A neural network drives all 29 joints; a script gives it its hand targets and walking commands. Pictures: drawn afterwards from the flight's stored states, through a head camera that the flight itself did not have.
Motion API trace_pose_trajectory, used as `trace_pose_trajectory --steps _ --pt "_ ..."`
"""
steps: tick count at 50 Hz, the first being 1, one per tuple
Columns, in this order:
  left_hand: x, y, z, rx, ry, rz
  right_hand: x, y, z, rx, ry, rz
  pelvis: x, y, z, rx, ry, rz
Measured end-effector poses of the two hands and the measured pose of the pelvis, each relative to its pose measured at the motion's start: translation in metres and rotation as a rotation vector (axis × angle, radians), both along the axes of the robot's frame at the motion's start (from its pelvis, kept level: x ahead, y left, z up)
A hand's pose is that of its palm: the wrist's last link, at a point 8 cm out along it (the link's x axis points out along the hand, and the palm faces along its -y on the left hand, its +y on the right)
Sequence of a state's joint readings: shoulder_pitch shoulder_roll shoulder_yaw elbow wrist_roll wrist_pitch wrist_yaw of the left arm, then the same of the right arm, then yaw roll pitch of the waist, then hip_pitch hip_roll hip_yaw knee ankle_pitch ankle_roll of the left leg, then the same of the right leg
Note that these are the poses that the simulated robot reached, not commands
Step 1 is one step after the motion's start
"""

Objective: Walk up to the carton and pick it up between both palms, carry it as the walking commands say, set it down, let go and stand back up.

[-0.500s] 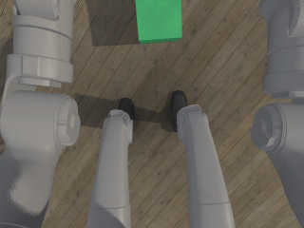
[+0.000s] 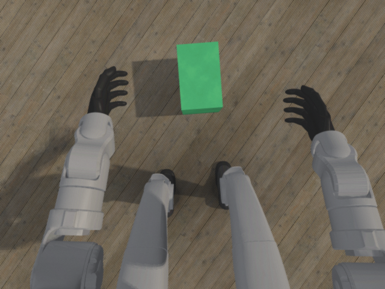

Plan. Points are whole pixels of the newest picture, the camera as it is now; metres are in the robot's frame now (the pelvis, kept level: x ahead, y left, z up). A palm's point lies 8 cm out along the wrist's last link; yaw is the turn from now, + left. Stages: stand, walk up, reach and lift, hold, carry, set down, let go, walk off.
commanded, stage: let go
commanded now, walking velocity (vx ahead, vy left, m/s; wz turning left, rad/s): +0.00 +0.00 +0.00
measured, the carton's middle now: (199, 81) +0.58 -0.04 -0.62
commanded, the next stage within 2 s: stand in 1.00 s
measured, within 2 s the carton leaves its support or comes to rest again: neither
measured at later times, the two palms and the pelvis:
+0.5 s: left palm (36, 185) +0.29 +0.22 +0.00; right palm (374, 206) +0.24 -0.24 +0.00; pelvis +0.09 +0.00 +0.07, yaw -1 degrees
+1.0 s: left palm (35, 206) +0.27 +0.22 +0.00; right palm (380, 207) +0.24 -0.25 +0.00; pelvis +0.10 +0.00 +0.08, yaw -1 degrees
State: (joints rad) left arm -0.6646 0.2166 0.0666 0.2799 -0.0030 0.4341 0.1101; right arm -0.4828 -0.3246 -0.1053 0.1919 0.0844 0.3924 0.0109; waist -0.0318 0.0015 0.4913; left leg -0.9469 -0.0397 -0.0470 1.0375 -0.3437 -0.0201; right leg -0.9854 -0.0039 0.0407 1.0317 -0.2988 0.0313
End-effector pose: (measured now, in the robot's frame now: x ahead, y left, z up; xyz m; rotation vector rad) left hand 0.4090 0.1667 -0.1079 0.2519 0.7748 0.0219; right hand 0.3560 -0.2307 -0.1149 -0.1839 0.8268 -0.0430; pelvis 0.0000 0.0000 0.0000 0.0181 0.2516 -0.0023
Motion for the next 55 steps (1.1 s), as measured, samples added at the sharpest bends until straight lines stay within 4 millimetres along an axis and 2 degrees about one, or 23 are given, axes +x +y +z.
trace_pose_trajectory --steps 4,9,18,25,31,40,49,55 --pt "-0.033 0.013 0.024 -0.001 0.017 0.017 -0.031 -0.006 0.029 0.009 -0.002 -0.015 0.011 -0.001 0.010 0.003 0.003 0.000" --pt "-0.062 0.029 0.054 0.005 0.028 0.014 -0.058 -0.013 0.066 0.026 -0.023 -0.036 0.027 -0.002 0.028 0.003 -0.026 -0.003" --pt "-0.097 0.047 0.089 -0.022 0.033 0.018 -0.100 -0.013 0.099 0.028 -0.005 -0.063 0.062 0.000 0.059 -0.002 -0.120 -0.009" --pt "-0.115 0.058 0.104 -0.021 0.040 0.030 -0.115 -0.010 0.115 0.019 0.009 -0.065 0.086 0.003 0.074 -0.004 -0.170 -0.010" --pt "-0.121 0.062 0.112 -0.027 0.034 0.040 -0.112 -0.010 0.121 0.019 -0.001 -0.070 0.098 0.004 0.079 -0.005 -0.191 -0.011" --pt "-0.128 0.060 0.115 -0.030 0.040 0.036 -0.100 -0.011 0.125 0.028 -0.029 -0.063 0.101 0.002 0.080 -0.002 -0.202 -0.012" --pt "-0.142 0.055 0.112 -0.036 0.058 0.023 -0.115 -0.014 0.120 0.019 0.030 -0.094 0.096 0.001 0.080 -0.001 -0.215 -0.012" --pt "-0.156 0.063 0.101 0.000 0.100 0.031 -0.130 -0.022 0.109 -0.017 0.032 -0.131 0.100 0.003 0.079 -0.003 -0.217 -0.012"
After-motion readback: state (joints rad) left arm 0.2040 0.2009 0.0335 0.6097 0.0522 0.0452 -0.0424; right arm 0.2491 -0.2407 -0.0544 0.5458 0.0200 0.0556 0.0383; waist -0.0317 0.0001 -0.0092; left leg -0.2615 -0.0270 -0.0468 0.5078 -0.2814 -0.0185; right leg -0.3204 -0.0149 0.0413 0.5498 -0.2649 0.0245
